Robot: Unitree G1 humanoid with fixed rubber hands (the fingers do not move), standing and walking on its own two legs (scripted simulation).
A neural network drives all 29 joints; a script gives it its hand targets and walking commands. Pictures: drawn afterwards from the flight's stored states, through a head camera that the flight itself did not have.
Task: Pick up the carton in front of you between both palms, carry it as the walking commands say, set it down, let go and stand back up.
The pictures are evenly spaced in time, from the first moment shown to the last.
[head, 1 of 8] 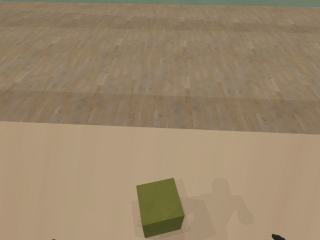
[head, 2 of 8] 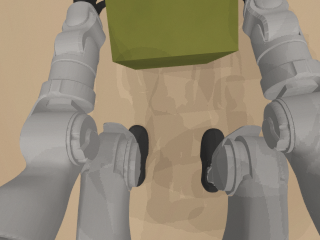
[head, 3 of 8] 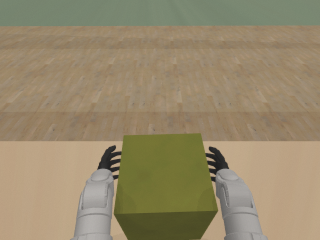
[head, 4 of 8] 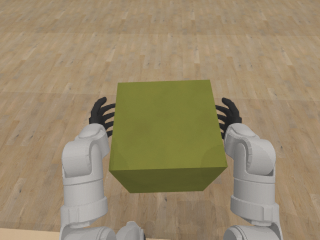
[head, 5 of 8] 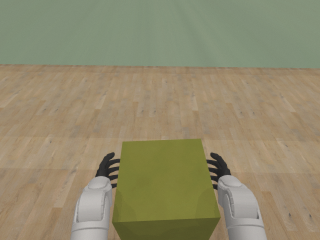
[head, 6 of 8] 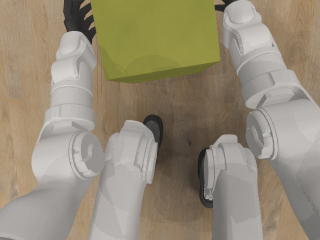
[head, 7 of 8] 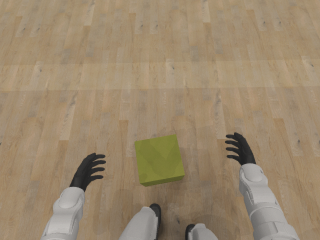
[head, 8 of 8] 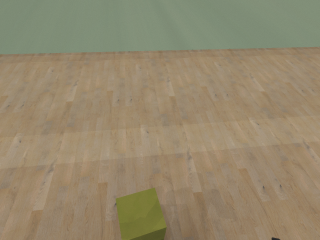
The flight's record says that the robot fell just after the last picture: no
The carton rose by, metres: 0.68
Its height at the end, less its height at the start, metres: -0.10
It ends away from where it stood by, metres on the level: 2.22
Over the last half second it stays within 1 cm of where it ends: yes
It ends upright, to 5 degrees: yes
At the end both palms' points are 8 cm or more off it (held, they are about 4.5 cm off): yes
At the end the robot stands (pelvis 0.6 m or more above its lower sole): yes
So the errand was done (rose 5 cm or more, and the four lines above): yes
